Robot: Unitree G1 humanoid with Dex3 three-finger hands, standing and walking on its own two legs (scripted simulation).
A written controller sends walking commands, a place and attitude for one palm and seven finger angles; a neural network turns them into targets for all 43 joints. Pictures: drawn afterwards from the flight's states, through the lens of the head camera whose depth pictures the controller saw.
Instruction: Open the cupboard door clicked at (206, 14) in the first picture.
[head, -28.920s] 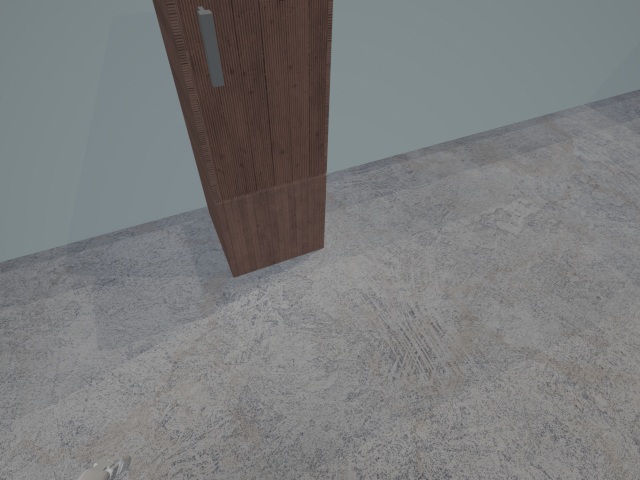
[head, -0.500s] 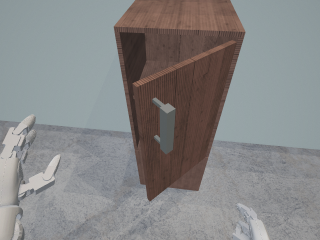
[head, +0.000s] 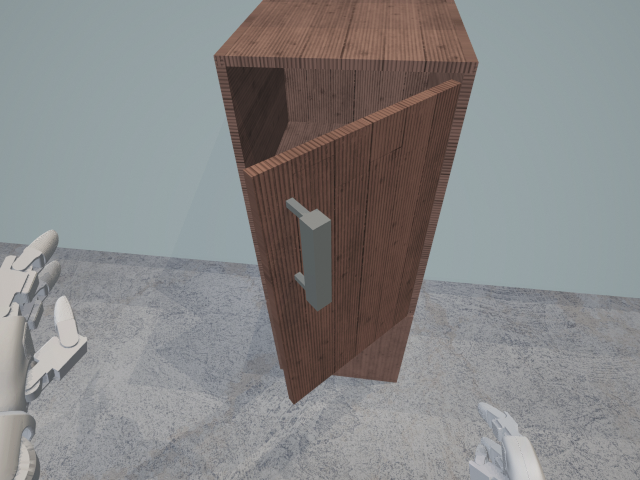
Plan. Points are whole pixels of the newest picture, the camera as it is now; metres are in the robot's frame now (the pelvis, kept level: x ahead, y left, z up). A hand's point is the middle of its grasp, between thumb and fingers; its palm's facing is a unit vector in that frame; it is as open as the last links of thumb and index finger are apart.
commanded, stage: step back with the hand held close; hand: left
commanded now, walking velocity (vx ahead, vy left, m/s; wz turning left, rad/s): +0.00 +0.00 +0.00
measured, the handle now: (307, 255) +0.36 +0.07 +0.11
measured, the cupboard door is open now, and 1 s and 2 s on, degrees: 46 46 46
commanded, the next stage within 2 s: stop stepping back and stand still in 1.08 s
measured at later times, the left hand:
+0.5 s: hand (59, 370) +0.17 +0.27 +0.14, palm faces +0.30 -0.81 -0.49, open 7.4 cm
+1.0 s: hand out of the picture +0.03 +0.34 +0.16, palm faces +0.47 -0.78 -0.41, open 7.4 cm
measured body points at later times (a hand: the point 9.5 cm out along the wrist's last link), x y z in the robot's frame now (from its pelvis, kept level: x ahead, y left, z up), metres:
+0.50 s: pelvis -0.05 +0.02 -0.01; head -0.03 +0.03 +0.44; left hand +0.14 +0.31 +0.17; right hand +0.12 -0.24 -0.08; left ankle +0.00 +0.11 -0.74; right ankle -0.04 -0.09 -0.74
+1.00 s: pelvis -0.17 +0.08 -0.03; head -0.16 +0.11 +0.42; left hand +0.00 +0.38 +0.18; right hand -0.01 -0.16 -0.10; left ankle +0.00 +0.11 -0.74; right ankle -0.15 -0.09 -0.68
